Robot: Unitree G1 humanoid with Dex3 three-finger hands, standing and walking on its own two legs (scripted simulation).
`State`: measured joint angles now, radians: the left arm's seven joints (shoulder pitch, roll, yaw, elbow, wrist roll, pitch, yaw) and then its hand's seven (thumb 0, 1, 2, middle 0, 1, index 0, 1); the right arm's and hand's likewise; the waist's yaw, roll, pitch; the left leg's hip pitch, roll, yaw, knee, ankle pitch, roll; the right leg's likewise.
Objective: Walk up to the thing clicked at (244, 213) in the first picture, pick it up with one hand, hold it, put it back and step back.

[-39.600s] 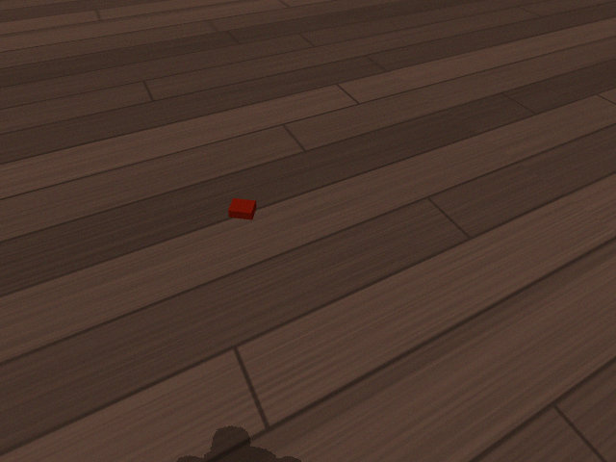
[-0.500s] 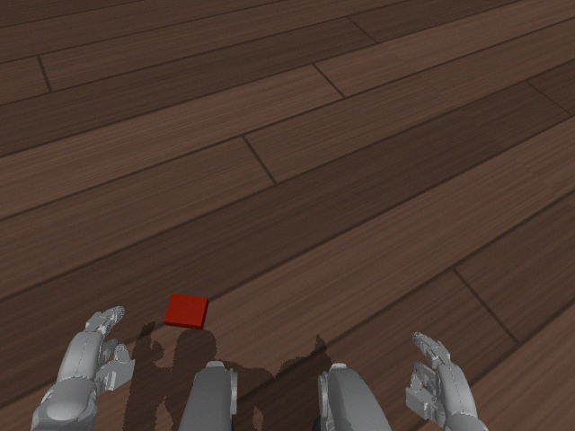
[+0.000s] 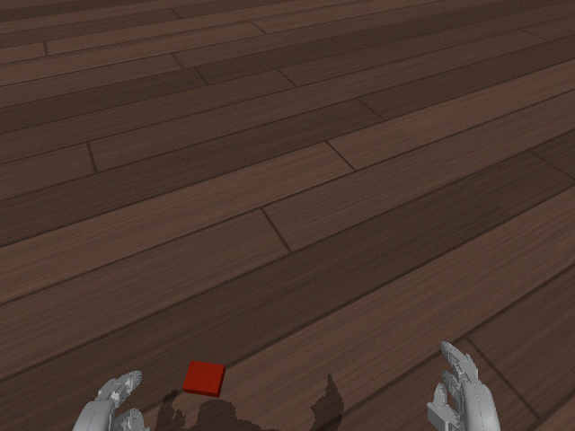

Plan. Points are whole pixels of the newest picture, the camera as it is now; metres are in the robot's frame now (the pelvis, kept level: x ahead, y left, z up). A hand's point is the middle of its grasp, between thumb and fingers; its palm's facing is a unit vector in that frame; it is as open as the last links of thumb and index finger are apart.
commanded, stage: home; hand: left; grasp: from above
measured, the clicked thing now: (204, 378) +0.43 +0.24 -0.69
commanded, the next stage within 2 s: stand in 1.84 s
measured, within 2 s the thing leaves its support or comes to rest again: neither
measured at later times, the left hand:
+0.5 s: hand out of the picture +0.16 +0.18 -0.05, palm faces +0.05 -0.98 -0.20, open 7.4 cm
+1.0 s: hand out of the picture +0.16 +0.19 -0.05, palm faces +0.05 -0.98 -0.19, open 7.4 cm
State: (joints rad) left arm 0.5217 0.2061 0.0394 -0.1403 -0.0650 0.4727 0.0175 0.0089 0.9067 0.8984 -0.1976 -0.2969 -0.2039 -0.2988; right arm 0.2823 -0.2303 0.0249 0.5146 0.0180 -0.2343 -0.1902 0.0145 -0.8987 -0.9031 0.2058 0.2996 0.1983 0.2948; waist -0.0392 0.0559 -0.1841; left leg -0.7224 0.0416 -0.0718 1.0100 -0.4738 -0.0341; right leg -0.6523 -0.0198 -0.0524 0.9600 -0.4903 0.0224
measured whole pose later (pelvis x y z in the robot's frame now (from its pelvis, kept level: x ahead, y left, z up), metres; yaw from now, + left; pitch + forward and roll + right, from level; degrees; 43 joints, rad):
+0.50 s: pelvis +0.00 +0.00 +0.00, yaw +0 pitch +10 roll -2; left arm 0.50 0.21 0.04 -0.12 -0.06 0.46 0.02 0.01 0.91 0.90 -0.20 -0.30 -0.20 -0.30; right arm 0.30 -0.22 0.04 0.55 0.01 -0.24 -0.18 0.02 -0.90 -0.90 0.21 0.30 0.20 0.30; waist -0.04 0.05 -0.16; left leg -0.71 0.04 -0.07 1.01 -0.48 -0.03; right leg -0.64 -0.02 -0.05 0.96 -0.49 0.03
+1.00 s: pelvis +0.00 +0.01 +0.00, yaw +0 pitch +10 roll -3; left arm 0.51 0.22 0.03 -0.13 -0.06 0.46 0.02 0.01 0.91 0.90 -0.20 -0.30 -0.20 -0.30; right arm 0.29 -0.22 0.03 0.54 0.01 -0.24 -0.18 0.02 -0.90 -0.90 0.21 0.30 0.20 0.30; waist -0.04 0.05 -0.16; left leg -0.71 0.04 -0.06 1.02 -0.48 -0.02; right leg -0.64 -0.02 -0.04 0.95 -0.48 0.03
